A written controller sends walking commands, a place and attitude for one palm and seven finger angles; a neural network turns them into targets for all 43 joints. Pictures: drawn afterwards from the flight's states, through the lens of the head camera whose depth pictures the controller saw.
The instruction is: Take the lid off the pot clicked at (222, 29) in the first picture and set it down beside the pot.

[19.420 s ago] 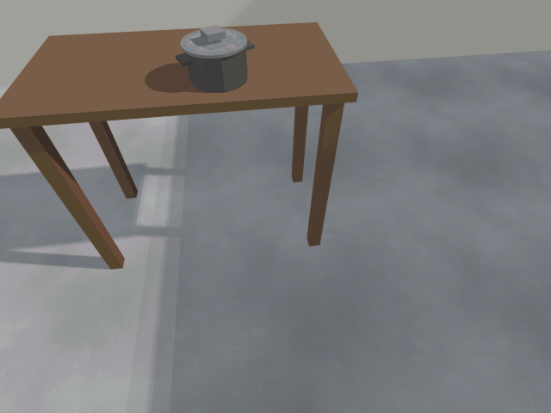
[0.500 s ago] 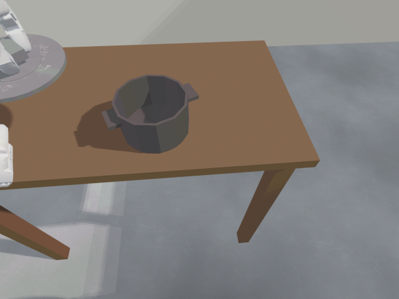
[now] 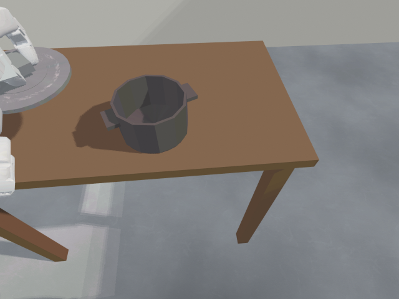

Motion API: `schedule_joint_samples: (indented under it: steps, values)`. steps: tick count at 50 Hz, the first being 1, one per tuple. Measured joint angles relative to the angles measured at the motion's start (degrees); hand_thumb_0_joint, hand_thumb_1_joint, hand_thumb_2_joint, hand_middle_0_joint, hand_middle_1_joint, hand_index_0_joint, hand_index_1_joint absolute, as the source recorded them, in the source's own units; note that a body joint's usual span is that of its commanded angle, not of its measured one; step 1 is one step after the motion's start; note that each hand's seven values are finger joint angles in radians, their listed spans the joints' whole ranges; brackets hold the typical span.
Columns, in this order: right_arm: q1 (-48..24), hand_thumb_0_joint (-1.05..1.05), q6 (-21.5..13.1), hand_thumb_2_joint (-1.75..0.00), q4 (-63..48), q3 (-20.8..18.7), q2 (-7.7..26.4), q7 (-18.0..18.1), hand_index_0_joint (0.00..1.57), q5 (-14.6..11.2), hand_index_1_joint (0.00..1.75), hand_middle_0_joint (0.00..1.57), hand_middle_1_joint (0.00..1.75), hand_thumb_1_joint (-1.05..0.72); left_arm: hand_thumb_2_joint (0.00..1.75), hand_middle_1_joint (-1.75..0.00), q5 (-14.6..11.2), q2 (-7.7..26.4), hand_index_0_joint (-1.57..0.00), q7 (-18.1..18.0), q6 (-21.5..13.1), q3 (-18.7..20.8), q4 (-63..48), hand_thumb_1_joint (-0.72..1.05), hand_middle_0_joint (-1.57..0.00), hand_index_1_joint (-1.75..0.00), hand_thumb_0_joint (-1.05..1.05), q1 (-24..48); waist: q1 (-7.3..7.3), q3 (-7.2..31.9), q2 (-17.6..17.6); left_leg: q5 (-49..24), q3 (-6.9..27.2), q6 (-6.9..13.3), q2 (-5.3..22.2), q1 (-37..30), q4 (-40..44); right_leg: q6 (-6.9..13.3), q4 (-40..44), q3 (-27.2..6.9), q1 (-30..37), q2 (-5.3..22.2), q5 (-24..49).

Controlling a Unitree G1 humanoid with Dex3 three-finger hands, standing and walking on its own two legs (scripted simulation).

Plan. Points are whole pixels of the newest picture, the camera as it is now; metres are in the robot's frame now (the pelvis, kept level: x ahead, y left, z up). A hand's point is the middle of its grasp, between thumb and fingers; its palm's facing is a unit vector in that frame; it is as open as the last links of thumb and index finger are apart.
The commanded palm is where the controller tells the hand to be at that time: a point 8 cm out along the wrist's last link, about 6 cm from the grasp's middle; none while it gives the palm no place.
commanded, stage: lower the lid onto the table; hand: left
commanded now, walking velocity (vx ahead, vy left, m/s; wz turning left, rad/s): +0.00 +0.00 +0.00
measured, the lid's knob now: (12, 66) +0.50 +0.31 +0.21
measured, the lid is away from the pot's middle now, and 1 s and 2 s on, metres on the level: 0.23 0.24 0.23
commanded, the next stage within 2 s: none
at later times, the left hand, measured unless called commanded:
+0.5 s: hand (14, 87) +0.46 +0.30 +0.19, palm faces -0.38 -0.17 -0.91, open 7.9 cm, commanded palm +0.48 +0.30 +0.26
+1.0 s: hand (21, 101) +0.46 +0.31 +0.16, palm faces -0.43 -0.17 -0.89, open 7.9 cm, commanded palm +0.49 +0.30 +0.22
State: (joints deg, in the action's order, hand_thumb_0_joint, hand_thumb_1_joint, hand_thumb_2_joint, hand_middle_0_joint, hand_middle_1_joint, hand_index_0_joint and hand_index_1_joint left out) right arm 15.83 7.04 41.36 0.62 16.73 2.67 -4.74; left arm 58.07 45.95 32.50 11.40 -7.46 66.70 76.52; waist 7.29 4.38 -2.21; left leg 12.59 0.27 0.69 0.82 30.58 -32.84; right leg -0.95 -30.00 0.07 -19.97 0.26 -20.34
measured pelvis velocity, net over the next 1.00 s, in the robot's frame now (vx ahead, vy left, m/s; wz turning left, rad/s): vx -0.01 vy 0.01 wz -0.02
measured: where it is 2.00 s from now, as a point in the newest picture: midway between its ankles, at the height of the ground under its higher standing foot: outside the picture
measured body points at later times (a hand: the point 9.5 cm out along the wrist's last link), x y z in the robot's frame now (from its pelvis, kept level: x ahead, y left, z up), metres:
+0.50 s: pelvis -0.01 +0.00 +0.00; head +0.05 +0.01 +0.44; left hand +0.48 +0.30 +0.24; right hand +0.03 -0.28 -0.13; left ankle +0.03 +0.11 -0.73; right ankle -0.07 -0.13 -0.73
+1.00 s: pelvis -0.01 +0.01 -0.01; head +0.05 +0.02 +0.44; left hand +0.48 +0.31 +0.21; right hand +0.01 -0.27 -0.13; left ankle +0.03 +0.11 -0.73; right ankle -0.07 -0.13 -0.73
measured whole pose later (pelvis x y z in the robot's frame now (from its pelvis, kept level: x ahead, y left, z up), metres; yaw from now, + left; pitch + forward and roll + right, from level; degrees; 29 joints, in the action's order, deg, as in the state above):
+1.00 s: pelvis -0.01 +0.01 -0.01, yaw -1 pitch +12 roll -2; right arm 17.7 7.8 41.7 0.4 16.5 4.1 -4.9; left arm 56.9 45.8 30.3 4.4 -7.7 69.3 70.9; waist 8.0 4.4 -1.6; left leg 13.6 -0.2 1.6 1.2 35.3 -37.3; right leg -1.7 -33.5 -0.5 -24.4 -0.1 -20.7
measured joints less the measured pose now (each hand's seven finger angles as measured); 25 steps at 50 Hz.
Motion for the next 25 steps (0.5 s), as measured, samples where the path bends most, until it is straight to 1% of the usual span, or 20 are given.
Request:
schedule_joint_samples:
  steps: [4,11,14,21,25]
  values:
    - [-0.6,0.01,0.6,-0.90,-0.3,0.2,0.1,0.2,0.21,-0.1,0.30,0.20,0.30,-0.91,0.78,-0.97,0.0,0.3,-0.62,0.0,-0.3,-0.1,1.3,0.19,-0.52,-1.02,0.01,-0.8,0.12,-0.2,0.0,0.0,-0.1,0.0,0.1,0.1,-0.3,0.0,-0.5,-0.1,-0.2,-0.1,-0.1]
    - [-0.1,0.01,0.0,-0.90,-0.2,-0.1,0.1,0.6,0.21,-0.1,0.30,0.20,0.30,-0.91,0.77,-0.97,-0.7,-0.1,-0.62,0.0,-1.5,-0.2,-0.8,0.19,-0.52,-1.01,0.01,-2.6,-0.33,-0.2,0.1,-0.1,0.2,0.1,0.1,0.3,-0.6,0.0,-0.5,0.1,-0.2,-0.2,0.1]
    - [-0.3,0.01,0.3,-0.90,0.0,0.0,0.1,0.6,0.21,-0.2,0.30,0.20,0.30,-0.91,0.78,-0.97,-0.9,-0.1,-0.62,-0.3,-1.8,-0.3,0.5,0.19,-0.52,-1.01,0.01,-2.3,-0.16,-0.2,0.2,0.0,0.2,0.1,0.1,0.5,-0.9,-0.1,-0.8,0.1,-0.3,-0.2,0.0]
    - [-0.1,0.01,0.2,-0.90,0.3,0.0,0.2,0.9,0.21,-0.2,0.30,0.20,0.30,-0.91,0.78,-0.97,-1.0,-0.5,-0.62,-0.3,-2.3,-1.8,0.5,0.19,-0.51,-1.02,0.01,-3.1,-0.20,-0.7,0.4,-0.1,0.2,0.2,0.1,1.3,-1.4,-0.2,-1.3,0.1,-1.1,-0.2,0.1]
    - [0.4,0.01,-0.3,-0.90,0.6,0.0,0.1,1.3,0.21,0.0,0.30,0.20,0.30,-0.91,0.78,-0.97,-1.1,-0.9,-0.62,-0.6,-3.5,-1.1,0.0,0.19,-0.51,-1.01,0.01,-3.6,-0.16,-0.6,0.4,-0.1,0.2,0.3,0.1,1.8,-1.6,-0.3,-1.4,0.1,-1.6,-0.2,0.2]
